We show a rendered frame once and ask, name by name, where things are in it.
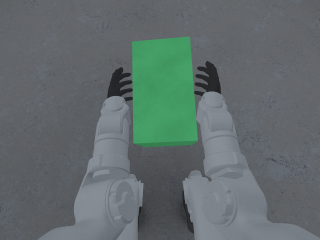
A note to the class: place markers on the robot right shin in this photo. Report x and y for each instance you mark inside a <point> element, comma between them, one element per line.
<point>193,173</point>

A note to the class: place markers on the robot right hand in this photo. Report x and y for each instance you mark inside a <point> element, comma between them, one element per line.
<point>212,80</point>

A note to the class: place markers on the robot left hand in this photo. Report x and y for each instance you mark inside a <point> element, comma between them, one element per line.
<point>115,86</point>

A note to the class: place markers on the right robot forearm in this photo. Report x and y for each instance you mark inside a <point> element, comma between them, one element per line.
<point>223,157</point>

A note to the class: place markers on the left robot forearm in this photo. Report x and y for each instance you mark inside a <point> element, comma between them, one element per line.
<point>111,143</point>

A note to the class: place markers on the robot left thigh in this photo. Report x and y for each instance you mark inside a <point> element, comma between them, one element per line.
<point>130,231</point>

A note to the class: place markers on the left robot upper arm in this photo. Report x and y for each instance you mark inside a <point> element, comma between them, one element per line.
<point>101,210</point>

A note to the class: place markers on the right robot upper arm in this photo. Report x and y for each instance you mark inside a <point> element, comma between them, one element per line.
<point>238,209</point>

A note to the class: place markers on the carton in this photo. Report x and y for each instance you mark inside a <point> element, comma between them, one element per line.
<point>164,111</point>

